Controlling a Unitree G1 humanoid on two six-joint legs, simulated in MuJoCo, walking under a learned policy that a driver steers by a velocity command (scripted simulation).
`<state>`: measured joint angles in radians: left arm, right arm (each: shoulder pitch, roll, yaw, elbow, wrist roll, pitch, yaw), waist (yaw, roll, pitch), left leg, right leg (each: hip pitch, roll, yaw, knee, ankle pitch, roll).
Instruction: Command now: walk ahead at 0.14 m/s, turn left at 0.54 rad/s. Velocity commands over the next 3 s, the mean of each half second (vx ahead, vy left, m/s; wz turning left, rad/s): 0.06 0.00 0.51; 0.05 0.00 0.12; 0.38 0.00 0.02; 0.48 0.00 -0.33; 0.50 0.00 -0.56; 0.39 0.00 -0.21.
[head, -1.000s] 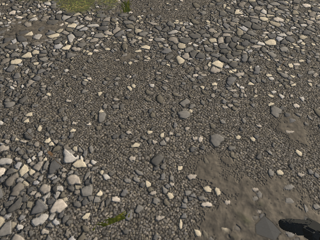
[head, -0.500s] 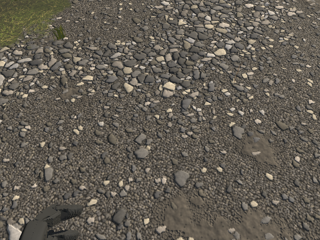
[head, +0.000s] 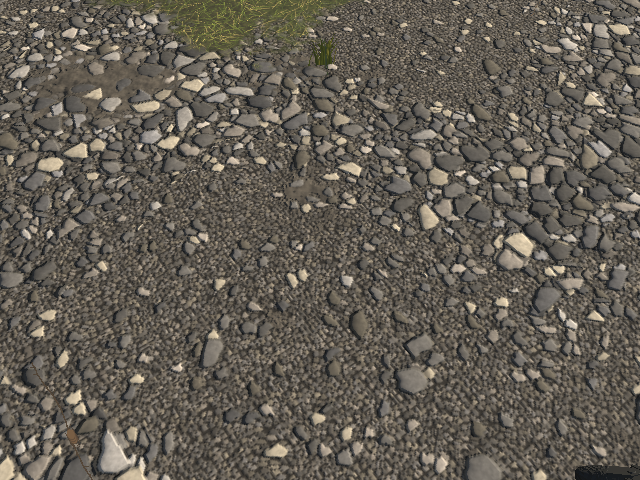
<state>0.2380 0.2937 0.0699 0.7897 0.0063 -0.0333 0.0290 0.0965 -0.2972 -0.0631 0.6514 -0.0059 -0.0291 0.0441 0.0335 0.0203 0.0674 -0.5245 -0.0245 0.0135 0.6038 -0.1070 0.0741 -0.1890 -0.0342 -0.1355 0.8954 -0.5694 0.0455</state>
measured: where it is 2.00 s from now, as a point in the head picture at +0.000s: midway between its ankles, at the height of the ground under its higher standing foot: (295, 409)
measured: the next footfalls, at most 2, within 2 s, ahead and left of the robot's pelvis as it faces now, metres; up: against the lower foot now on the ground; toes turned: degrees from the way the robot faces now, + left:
right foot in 0.42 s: +0.17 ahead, -0.14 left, +0.00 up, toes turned +19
left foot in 0.74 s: +0.06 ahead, +0.10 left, +0.00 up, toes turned +13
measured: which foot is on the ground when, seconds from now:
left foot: down 0.00-0.42, up 0.44-0.72, down 0.74-1.00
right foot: up 0.00-0.40, down 0.42-1.00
